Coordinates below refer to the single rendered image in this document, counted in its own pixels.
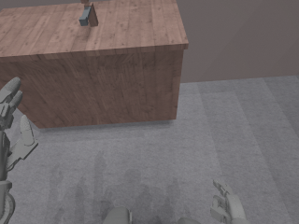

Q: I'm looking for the left robot thigh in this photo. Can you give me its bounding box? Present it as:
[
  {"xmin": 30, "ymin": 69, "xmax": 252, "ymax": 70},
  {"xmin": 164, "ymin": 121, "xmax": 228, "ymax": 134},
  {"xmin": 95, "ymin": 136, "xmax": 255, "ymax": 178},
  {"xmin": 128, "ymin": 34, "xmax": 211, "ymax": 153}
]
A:
[{"xmin": 103, "ymin": 206, "xmax": 133, "ymax": 224}]

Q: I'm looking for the left robot hand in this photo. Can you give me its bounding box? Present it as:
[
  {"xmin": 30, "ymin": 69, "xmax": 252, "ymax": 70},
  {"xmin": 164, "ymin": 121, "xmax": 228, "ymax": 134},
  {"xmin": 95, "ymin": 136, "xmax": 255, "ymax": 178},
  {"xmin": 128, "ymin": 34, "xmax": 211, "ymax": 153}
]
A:
[{"xmin": 0, "ymin": 77, "xmax": 38, "ymax": 181}]

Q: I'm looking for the right robot hand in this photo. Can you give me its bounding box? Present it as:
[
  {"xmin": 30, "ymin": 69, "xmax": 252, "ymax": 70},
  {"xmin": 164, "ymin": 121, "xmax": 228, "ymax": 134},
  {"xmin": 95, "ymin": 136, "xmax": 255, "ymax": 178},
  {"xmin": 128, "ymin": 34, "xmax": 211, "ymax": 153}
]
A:
[{"xmin": 210, "ymin": 179, "xmax": 247, "ymax": 224}]

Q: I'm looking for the robot left forearm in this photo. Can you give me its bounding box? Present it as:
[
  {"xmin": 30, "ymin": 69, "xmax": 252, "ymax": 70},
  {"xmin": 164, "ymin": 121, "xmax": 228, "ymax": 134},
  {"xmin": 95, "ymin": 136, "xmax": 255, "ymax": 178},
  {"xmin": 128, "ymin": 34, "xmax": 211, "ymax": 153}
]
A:
[{"xmin": 0, "ymin": 180, "xmax": 16, "ymax": 224}]

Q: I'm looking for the counter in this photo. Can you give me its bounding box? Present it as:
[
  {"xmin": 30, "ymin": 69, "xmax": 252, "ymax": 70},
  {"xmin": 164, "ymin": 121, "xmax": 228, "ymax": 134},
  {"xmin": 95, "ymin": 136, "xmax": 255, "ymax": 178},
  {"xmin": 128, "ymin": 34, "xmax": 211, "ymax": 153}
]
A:
[{"xmin": 0, "ymin": 0, "xmax": 189, "ymax": 129}]

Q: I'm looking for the tap lever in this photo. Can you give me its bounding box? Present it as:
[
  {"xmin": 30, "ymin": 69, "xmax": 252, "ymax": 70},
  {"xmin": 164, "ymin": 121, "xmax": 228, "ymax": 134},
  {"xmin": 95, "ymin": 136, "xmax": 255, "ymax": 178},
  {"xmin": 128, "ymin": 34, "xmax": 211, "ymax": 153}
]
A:
[{"xmin": 78, "ymin": 7, "xmax": 92, "ymax": 26}]

